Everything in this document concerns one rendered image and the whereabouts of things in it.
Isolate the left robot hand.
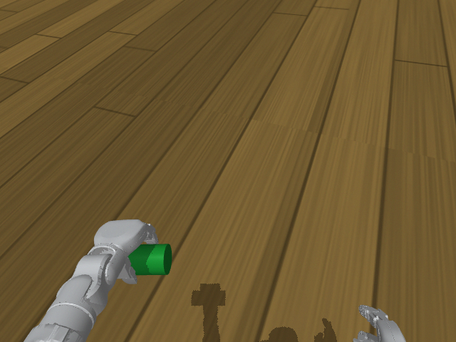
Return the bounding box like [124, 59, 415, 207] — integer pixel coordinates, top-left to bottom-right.
[94, 219, 159, 284]

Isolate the left robot arm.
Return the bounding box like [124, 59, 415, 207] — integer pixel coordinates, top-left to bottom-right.
[24, 243, 125, 342]

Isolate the can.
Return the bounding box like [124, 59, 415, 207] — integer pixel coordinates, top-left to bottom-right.
[128, 244, 172, 275]

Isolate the right robot hand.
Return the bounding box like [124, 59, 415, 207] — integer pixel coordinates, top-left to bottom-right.
[353, 305, 406, 342]

